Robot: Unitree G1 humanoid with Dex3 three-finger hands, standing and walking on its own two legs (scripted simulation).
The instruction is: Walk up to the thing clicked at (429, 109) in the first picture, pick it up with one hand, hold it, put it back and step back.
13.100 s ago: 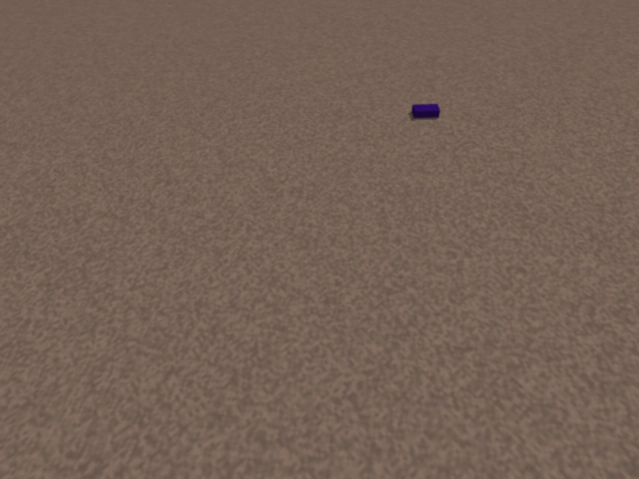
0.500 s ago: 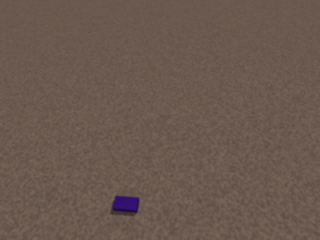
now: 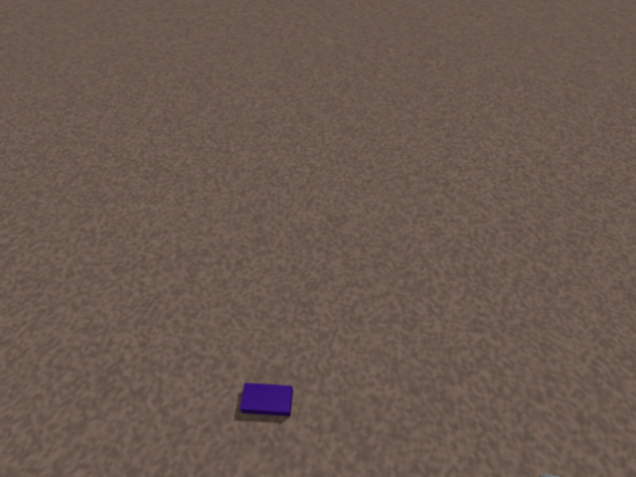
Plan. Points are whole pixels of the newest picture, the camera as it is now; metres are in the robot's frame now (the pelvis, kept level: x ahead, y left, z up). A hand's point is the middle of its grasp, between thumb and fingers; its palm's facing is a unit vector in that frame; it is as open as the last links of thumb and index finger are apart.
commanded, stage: walk up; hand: left
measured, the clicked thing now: (267, 399) +0.43 +0.19 -0.74
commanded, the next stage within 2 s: stand in 1.60 s
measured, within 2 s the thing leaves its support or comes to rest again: neither
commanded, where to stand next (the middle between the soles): +0.04 -0.05 m, yaw +0 degrees
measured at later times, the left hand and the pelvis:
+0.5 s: hand out of the picture +0.09 +0.20 -0.16, palm faces -0.02 -0.94 -0.33, open 7.4 cm; pelvis +0.00 -0.05 -0.01, yaw +0 degrees
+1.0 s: hand out of the picture +0.09 +0.21 -0.13, palm faces +0.03 -0.93 -0.36, open 7.4 cm; pelvis +0.01 -0.05 +0.02, yaw +1 degrees
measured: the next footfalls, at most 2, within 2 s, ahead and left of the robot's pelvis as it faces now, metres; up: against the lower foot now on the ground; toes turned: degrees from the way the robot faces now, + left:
right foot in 0.16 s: +0.05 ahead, -0.15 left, +0.00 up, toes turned -1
left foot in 0.46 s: +0.04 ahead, +0.08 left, +0.00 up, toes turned -1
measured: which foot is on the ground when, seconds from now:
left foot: down 0.00-0.18, up 0.20-0.44, down 0.46-1.00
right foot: up 0.00-0.14, down 0.16-1.00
